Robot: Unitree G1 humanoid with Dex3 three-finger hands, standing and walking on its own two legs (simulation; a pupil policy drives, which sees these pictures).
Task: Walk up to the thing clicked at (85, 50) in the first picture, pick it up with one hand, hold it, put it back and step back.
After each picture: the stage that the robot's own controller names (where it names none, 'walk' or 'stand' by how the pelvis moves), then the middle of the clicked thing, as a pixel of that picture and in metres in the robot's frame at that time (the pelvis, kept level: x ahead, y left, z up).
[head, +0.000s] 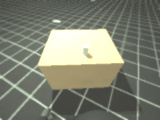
stand; (85, 49) +0.76 +0.08 -0.09
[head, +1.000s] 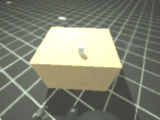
rise first; (81, 49) +0.69 +0.16 -0.07
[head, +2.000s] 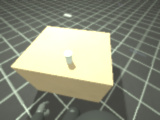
rise first; (68, 57) +0.54 +0.24 -0.06
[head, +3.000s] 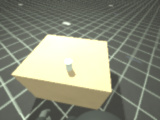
stand; (68, 65) +0.52 +0.23 -0.10
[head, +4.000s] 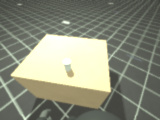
stand; (67, 65) +0.51 +0.24 -0.10
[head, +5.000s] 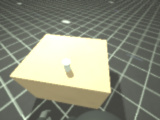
stand; (67, 65) +0.50 +0.24 -0.10
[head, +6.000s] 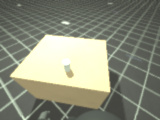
stand; (66, 65) +0.50 +0.25 -0.10
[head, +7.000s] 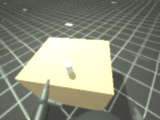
rise first; (69, 67) +0.49 +0.25 -0.09
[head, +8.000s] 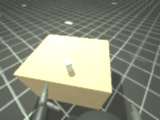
go down; (68, 65) +0.51 +0.25 -0.09
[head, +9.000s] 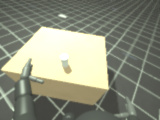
go down; (64, 60) +0.52 +0.23 -0.08
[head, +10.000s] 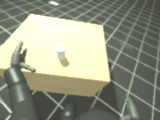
go down; (61, 52) +0.53 +0.23 -0.02
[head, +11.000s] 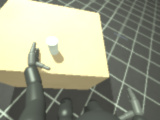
close in; (53, 46) +0.52 +0.24 +0.00
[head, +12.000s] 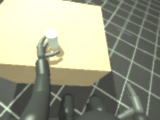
close; (53, 40) +0.55 +0.23 +0.04
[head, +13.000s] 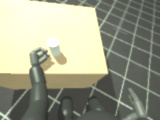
lift; (54, 47) +0.50 +0.20 +0.03
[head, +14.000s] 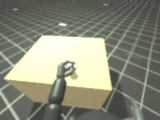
go down; (69, 66) +0.48 +0.20 -0.04
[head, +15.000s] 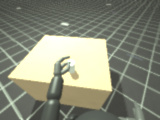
stand; (71, 66) +0.49 +0.19 -0.06
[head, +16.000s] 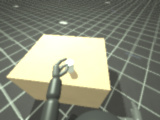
stand; (70, 66) +0.49 +0.20 -0.07
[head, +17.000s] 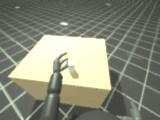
stand; (71, 66) +0.50 +0.19 -0.07
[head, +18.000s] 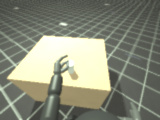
stand; (70, 67) +0.49 +0.19 -0.07
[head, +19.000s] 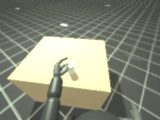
stand; (70, 68) +0.48 +0.20 -0.07
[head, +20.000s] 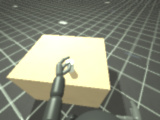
stand; (70, 66) +0.49 +0.20 -0.07
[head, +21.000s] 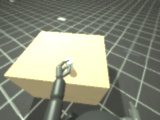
stand; (69, 64) +0.49 +0.20 -0.07
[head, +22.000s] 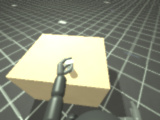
stand; (69, 65) +0.50 +0.20 -0.07
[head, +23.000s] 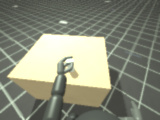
stand; (70, 65) +0.50 +0.20 -0.07
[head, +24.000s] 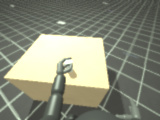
stand; (69, 65) +0.50 +0.20 -0.07
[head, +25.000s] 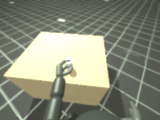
stand; (69, 64) +0.50 +0.20 -0.06
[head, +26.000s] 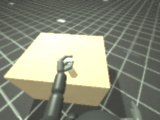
stand; (69, 65) +0.49 +0.20 -0.06
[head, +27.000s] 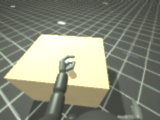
stand; (69, 66) +0.49 +0.20 -0.07
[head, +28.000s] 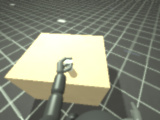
close; (69, 65) +0.49 +0.20 -0.06
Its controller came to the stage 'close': yes
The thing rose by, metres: 0.00
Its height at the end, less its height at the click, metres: +0.00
